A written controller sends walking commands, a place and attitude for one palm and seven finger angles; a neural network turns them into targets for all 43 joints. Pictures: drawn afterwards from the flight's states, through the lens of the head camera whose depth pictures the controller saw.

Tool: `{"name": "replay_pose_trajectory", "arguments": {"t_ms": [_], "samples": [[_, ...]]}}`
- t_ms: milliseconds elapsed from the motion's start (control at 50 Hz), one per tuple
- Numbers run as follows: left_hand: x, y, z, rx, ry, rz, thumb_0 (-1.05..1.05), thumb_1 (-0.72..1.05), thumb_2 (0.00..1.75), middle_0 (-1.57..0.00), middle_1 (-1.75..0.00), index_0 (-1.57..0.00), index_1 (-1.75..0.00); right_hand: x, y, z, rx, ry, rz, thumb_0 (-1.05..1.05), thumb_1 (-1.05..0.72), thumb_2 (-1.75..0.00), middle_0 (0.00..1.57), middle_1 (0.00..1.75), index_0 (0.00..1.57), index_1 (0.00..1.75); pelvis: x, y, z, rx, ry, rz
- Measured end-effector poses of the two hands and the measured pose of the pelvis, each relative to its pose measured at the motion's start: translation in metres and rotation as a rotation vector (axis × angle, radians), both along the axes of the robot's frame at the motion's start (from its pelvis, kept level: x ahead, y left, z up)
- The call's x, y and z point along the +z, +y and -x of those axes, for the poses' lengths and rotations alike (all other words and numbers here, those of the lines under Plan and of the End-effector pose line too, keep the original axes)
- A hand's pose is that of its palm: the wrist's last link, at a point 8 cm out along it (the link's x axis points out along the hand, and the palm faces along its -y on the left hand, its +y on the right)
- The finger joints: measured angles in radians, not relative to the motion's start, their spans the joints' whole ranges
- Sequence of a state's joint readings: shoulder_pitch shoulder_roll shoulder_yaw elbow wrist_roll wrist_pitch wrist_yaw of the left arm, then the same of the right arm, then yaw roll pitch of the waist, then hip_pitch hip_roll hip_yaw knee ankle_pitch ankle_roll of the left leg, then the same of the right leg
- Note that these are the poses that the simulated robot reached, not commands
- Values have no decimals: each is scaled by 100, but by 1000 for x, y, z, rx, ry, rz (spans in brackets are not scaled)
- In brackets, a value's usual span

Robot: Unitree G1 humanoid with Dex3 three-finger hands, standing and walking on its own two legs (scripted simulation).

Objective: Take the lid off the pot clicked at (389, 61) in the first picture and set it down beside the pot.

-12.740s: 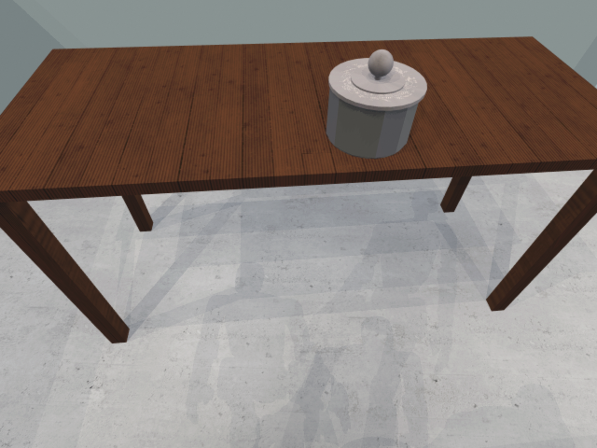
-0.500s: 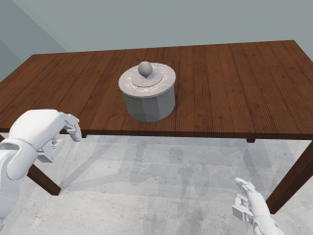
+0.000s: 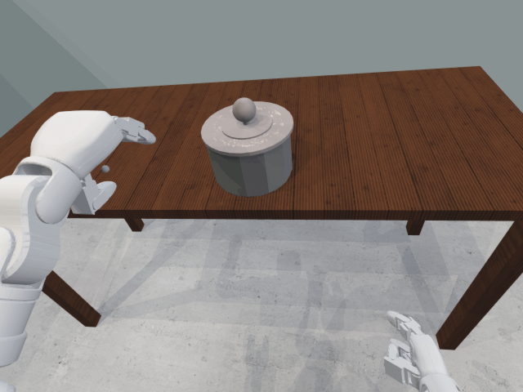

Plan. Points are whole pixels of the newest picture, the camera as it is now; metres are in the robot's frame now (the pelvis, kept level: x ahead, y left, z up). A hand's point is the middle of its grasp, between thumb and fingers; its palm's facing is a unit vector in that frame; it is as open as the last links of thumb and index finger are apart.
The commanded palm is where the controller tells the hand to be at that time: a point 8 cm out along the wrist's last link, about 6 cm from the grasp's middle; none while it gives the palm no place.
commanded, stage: reach forward and open the fingers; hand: left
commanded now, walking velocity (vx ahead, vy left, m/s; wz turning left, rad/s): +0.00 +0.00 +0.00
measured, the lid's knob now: (244, 110) +0.59 +0.11 +0.16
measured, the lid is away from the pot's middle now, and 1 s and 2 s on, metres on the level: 0.00 0.00 0.00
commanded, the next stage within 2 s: move the open hand above the knob in 0.50 s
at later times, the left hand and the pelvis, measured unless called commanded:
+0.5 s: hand (117, 151) +0.34 +0.22 +0.25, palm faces +0.04 +0.01 -1.00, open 10.0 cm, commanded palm +0.29 +0.23 +0.31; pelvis +0.01 -0.01 +0.00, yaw +0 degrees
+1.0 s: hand (155, 130) +0.39 +0.19 +0.24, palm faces +0.02 -0.02 -1.00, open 10.0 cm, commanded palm +0.36 +0.19 +0.31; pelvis +0.02 -0.01 +0.00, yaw +1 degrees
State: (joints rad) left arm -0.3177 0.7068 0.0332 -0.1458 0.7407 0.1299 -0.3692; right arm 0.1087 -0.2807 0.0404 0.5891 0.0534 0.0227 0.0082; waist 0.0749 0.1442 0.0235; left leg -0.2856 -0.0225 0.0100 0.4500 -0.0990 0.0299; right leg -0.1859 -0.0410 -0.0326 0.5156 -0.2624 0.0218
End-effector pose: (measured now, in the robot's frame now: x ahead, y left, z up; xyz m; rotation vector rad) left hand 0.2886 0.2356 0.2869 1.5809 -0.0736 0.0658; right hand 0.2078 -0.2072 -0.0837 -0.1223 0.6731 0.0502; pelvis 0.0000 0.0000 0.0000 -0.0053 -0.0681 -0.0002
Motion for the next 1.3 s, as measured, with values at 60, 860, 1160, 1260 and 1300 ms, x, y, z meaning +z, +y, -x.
{"name": "replay_pose_trajectory", "arguments": {"t_ms": [60, 860, 1160, 1260, 1300], "samples": [[5, -1, -5, 8, -2, -5, 0, -40, 168, -88, -10, -88, -10, -1, -3, 1, -1, 2, 4, 1, -91, -90, 20, 30, 20, 30, 0, -2, 1, 1, 1, -1], [7, -25, -53, 10, 78, 28, 0, -42, 174, -90, -9, -90, -9, 0, -5, -32, 26, 7, 2, 1, -91, -90, 20, 30, 20, 30, -2, -10, -17, 20, 28, -7], [10, -64, -107, -31, 87, 24, 0, -42, 174, -89, -9, -90, -9, -17, -11, -11, -14, 105, -17, 1, -91, -90, 20, 30, 20, 30, -3, -8, -25, 6, 60, -17], [11, -71, -124, -13, 104, 33, 0, -42, 174, -89, -9, -90, -9, -23, -21, -3, -42, 144, -15, 1, -91, -90, 20, 30, 20, 30, -2, -9, -29, 4, 69, -21], [12, -77, -128, -19, 108, 37, 0, -42, 174, -89, -9, -90, -9, -24, -25, -2, -51, 154, -14, 1, -91, -90, 20, 30, 20, 30, -2, -10, -31, 4, 71, -22]]}}
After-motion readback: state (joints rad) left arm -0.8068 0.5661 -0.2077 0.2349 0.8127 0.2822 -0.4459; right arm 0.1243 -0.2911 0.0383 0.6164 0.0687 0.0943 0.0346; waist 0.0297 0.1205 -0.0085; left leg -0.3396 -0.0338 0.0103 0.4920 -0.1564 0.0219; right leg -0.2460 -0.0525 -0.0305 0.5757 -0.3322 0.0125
